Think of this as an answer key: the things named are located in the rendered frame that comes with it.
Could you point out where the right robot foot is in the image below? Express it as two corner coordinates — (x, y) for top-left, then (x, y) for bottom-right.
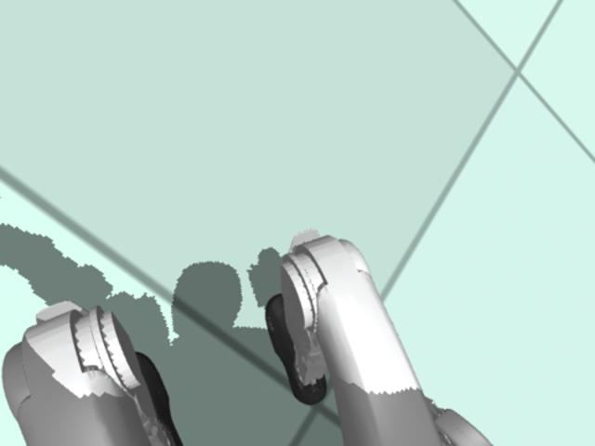
(265, 294), (326, 405)

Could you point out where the right robot hand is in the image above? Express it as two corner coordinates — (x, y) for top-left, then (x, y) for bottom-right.
(425, 397), (493, 446)

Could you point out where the left robot foot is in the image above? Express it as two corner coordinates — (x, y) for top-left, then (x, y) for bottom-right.
(135, 351), (183, 446)

